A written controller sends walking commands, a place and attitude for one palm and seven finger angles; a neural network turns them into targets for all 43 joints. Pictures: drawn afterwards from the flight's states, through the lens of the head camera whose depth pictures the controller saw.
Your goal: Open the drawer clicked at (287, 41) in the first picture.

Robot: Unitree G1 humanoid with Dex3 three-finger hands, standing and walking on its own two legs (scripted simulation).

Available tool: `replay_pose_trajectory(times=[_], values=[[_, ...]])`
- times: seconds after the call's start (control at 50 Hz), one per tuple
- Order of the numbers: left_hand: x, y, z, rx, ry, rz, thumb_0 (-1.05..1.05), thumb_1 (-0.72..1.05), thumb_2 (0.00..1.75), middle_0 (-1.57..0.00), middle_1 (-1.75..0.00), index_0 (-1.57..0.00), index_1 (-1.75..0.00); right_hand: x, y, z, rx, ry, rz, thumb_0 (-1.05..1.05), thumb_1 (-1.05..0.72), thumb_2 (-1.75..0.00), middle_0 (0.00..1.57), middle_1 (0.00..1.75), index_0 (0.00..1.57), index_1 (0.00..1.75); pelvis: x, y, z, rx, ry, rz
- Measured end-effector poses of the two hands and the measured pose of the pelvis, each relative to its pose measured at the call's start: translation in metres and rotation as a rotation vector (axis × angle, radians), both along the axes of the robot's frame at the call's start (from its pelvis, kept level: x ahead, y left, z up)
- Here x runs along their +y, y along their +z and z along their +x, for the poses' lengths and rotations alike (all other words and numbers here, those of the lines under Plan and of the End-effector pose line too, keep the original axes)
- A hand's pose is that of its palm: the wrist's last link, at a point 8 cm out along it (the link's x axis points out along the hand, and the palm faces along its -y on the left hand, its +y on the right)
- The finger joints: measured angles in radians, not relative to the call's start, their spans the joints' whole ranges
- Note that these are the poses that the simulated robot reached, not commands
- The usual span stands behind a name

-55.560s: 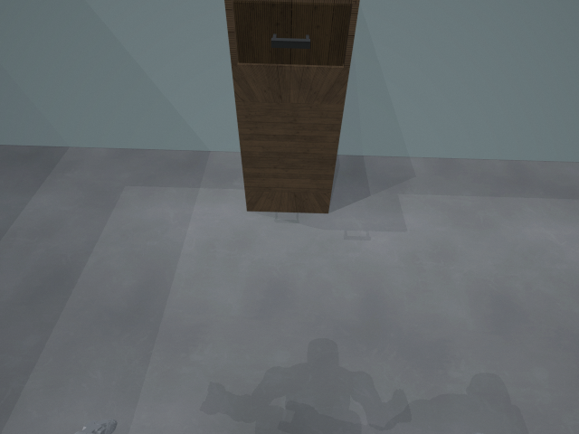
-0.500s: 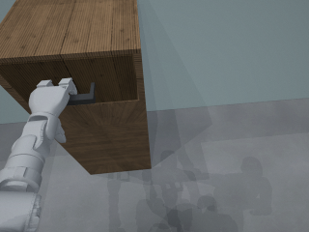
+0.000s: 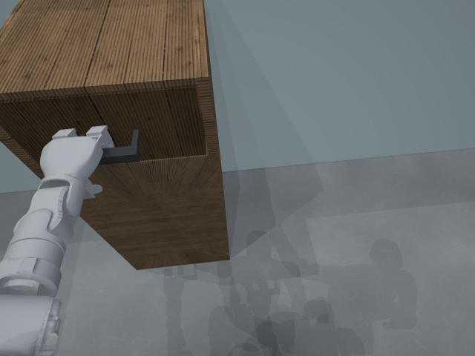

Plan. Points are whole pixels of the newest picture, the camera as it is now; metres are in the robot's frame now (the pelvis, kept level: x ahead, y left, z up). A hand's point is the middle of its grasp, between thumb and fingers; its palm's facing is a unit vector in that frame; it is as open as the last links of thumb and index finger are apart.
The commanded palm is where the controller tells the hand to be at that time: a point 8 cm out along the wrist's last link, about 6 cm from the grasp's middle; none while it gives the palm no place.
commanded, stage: close the thumb around the handle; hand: left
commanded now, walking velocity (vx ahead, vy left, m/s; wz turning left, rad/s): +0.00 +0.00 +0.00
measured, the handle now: (107, 147) +0.46 +0.26 +0.06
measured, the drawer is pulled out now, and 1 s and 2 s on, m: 0.00 0.01 0.05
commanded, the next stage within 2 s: pull the drawer open in 0.30 s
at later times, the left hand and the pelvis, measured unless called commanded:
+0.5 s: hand (85, 175) +0.41 +0.30 +0.04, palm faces -0.05 -0.03 -1.00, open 5.2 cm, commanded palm +0.38 +0.29 +0.10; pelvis +0.01 +0.00 +0.00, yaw -1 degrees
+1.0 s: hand (81, 181) +0.40 +0.30 +0.04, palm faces -0.06 -0.02 -1.00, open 5.3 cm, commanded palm +0.39 +0.29 +0.10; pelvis +0.02 +0.01 +0.00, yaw +1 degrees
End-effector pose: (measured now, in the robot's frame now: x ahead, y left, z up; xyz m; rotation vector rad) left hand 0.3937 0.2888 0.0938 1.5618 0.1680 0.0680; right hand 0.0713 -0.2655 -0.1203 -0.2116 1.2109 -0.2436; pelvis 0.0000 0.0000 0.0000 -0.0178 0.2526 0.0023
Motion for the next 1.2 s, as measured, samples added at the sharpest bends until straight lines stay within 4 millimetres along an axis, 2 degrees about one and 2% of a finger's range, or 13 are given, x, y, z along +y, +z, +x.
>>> replay_pose_trajectory(times=[0.18, 0.28, 0.64, 0.8, 0.96, 1.08, 1.2], values=[[0.001, 0.002, 0.0, -0.018, 0.008, -0.014, 0.0, 0.63, 0.79, -0.4, -1.32, -0.4, -1.33, -0.004, -0.001, -0.001, 0.013, -0.016, -0.003, 0.01, -0.9, -0.89, 0.2, 0.3, 0.21, 0.3, 0.0, 0.0, 0.005, 0.008, -0.007, -0.001], [0.005, -0.001, 0.0, -0.003, 0.019, -0.009, 0.0, 0.78, 0.85, -0.41, -1.34, -0.41, -1.34, -0.004, 0.0, 0.002, 0.008, -0.015, -0.006, 0.01, -0.9, -0.89, 0.2, 0.3, 0.21, 0.3, -0.001, 0.0, 0.005, 0.005, -0.006, -0.001], [0.004, -0.002, -0.006, -0.034, 0.008, -0.03, 0.01, 0.78, 0.82, -0.42, -1.35, -0.41, -1.35, 0.005, 0.006, 0.017, -0.045, -0.034, 0.011, 0.01, -0.9, -0.89, 0.2, 0.3, 0.2, 0.3, 0.008, 0.002, 0.014, 0.002, -0.025, -0.008], [0.0, -0.002, -0.022, -0.058, 0.012, -0.051, 0.02, 0.79, 0.81, -0.42, -1.35, -0.36, -1.35, 0.016, 0.01, 0.042, -0.093, -0.001, 0.026, 0.01, -0.9, -0.89, 0.2, 0.3, 0.2, 0.3, 0.014, 0.005, 0.023, -0.015, -0.023, -0.011], [0.007, -0.002, -0.015, -0.022, 0.029, -0.007, -0.01, 0.79, 0.85, -0.42, -1.35, -0.38, -1.35, 0.022, 0.007, 0.064, -0.097, 0.071, 0.013, 0.01, -0.9, -0.89, 0.2, 0.3, 0.21, 0.3, 0.013, 0.003, 0.019, -0.021, 0.012, -0.012], [0.008, 0.0, -0.013, 0.02, 0.03, -0.007, -0.01, 0.78, 0.85, -0.42, -1.35, -0.4, -1.35, 0.02, 0.003, 0.058, -0.088, 0.076, 0.015, 0.01, -0.9, -0.89, 0.2, 0.3, 0.21, 0.3, 0.009, 0.003, 0.015, -0.021, 0.023, -0.009], [0.007, 0.0, -0.012, 0.028, 0.021, -0.007, 0.01, 0.77, 0.85, -0.42, -1.35, -0.4, -1.35, 0.012, -0.001, 0.036, -0.041, 0.06, 0.012, 0.01, -0.9, -0.89, 0.2, 0.3, 0.21, 0.3, 0.003, 0.001, 0.009, -0.016, 0.022, -0.005]])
